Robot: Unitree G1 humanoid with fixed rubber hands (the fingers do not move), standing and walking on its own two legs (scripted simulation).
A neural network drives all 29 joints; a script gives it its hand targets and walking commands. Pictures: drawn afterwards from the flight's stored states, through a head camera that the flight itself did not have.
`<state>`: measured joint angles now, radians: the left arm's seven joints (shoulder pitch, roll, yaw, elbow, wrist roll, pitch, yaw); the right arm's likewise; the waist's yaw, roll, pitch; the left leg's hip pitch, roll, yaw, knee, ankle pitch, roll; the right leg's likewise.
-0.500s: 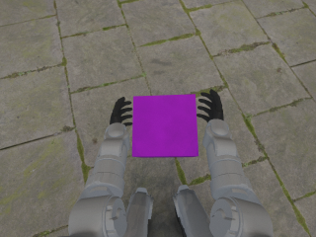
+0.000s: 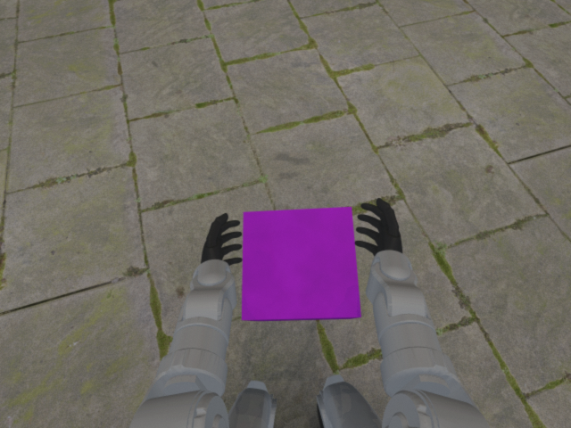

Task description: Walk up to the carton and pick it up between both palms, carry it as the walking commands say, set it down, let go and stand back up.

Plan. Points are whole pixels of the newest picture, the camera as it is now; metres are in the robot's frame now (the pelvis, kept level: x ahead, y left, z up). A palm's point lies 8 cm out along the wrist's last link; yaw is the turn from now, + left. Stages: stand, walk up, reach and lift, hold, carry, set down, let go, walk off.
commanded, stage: reach and lift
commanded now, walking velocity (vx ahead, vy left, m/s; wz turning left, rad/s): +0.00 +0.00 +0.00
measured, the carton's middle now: (300, 269) +0.37 -0.02 -0.13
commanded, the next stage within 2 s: none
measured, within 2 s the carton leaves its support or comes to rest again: neither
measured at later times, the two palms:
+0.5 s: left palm (207, 251) +0.35 +0.12 +0.03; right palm (408, 237) +0.34 -0.15 +0.05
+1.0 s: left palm (191, 233) +0.34 +0.12 +0.11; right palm (433, 221) +0.33 -0.15 +0.12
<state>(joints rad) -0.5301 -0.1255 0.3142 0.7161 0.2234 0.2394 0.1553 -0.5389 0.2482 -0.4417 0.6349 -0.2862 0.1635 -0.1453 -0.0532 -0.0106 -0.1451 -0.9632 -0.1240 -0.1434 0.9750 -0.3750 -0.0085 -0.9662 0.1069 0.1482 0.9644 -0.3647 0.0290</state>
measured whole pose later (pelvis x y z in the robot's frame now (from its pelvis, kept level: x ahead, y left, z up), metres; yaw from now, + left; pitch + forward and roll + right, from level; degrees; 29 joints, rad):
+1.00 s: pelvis +0.02 +0.01 +0.07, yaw +0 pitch -3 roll +0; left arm -0.43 -0.19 0.28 0.55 0.31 0.61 0.10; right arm -0.45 0.21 -0.38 0.51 -0.32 0.54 -0.08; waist -0.05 -0.01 -0.05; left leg -0.20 -0.09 -0.15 0.47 -0.22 0.02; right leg -0.20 0.06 0.16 0.45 -0.20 0.02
